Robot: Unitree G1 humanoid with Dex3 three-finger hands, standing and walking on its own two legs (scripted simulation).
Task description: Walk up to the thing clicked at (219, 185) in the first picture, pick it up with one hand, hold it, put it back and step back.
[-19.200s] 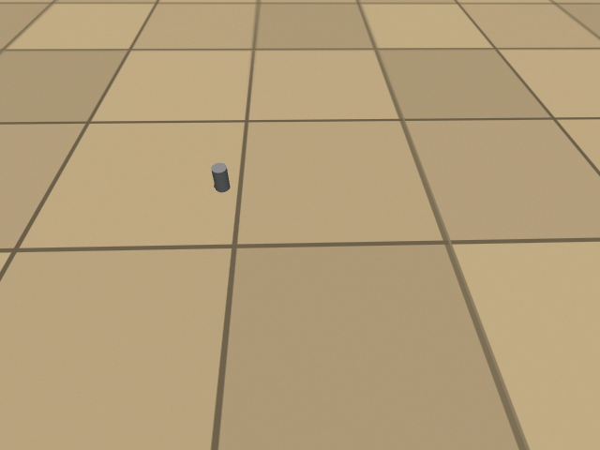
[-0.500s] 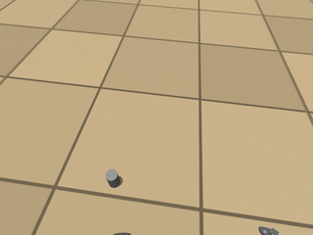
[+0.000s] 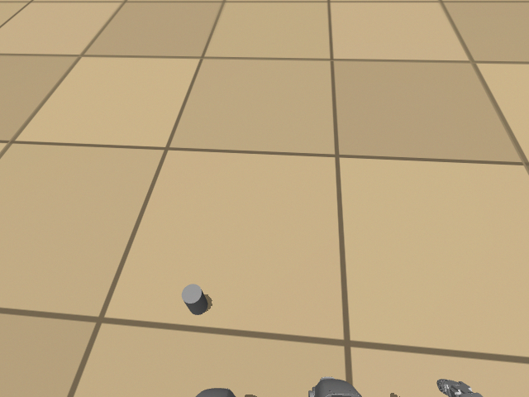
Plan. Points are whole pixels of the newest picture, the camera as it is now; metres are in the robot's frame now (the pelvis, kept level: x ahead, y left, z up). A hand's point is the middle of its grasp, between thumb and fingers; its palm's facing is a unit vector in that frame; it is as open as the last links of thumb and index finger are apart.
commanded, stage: stand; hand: left
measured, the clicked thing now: (195, 299) +0.51 +0.28 -0.69
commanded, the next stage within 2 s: none
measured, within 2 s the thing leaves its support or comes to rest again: neither
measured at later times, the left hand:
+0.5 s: hand out of the picture +0.10 +0.24 -0.12, palm faces -0.02 -0.94 -0.35, open 7.4 cm
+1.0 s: hand out of the picture +0.11 +0.23 -0.12, palm faces +0.00 -0.94 -0.35, open 7.4 cm
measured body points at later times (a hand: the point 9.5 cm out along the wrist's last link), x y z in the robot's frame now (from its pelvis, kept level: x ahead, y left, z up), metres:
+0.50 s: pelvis +0.01 -0.02 +0.03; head +0.02 -0.02 +0.48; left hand +0.10 +0.29 -0.10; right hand +0.09 -0.32 -0.11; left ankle +0.00 +0.13 -0.72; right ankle +0.07 -0.13 -0.72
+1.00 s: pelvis +0.02 -0.02 +0.03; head +0.03 -0.03 +0.48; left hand +0.11 +0.28 -0.10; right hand +0.10 -0.33 -0.11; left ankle +0.00 +0.13 -0.72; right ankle +0.07 -0.13 -0.72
